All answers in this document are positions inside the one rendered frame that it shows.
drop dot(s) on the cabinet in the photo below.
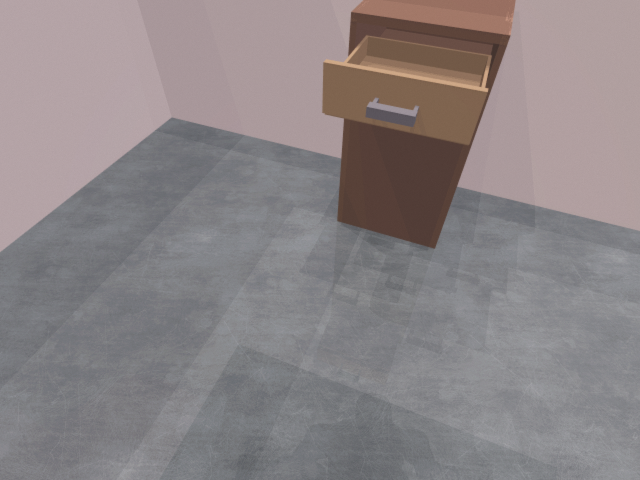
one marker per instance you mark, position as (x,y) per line
(402,184)

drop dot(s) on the handle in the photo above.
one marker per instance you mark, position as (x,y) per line
(391,114)

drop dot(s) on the drawer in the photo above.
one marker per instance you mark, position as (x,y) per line
(448,85)

